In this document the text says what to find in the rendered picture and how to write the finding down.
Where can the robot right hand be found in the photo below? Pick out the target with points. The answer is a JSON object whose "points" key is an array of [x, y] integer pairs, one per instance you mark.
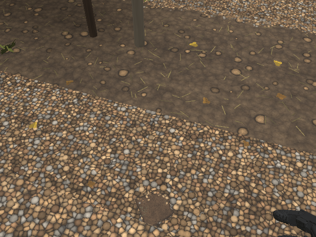
{"points": [[302, 219]]}

